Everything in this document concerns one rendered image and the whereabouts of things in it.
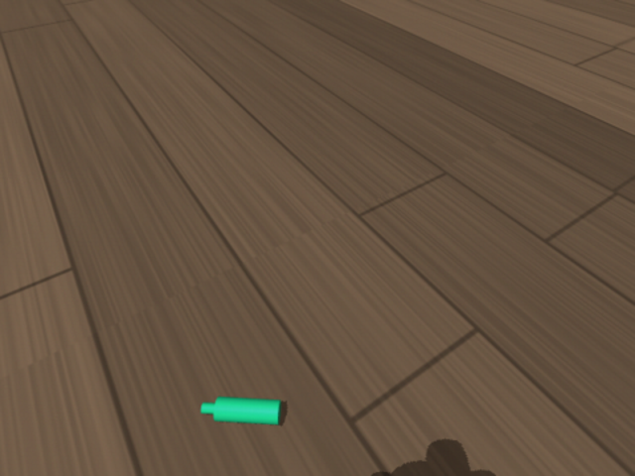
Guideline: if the bottle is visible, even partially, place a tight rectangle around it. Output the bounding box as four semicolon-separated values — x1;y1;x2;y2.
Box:
200;397;281;425

